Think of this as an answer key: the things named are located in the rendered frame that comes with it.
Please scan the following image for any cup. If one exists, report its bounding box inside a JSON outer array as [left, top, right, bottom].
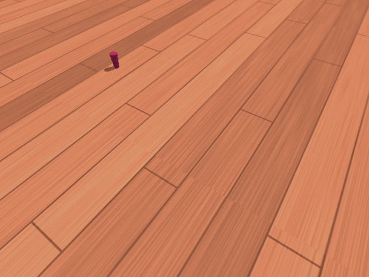
[[110, 51, 119, 68]]

